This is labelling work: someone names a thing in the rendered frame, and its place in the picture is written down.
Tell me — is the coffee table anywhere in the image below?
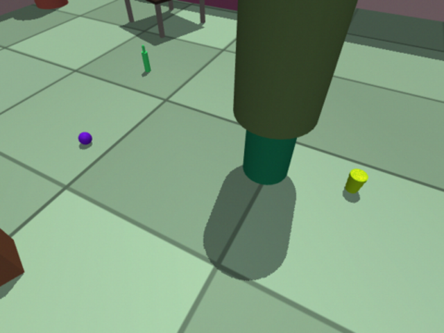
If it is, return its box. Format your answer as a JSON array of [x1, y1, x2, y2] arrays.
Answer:
[[125, 0, 205, 38]]

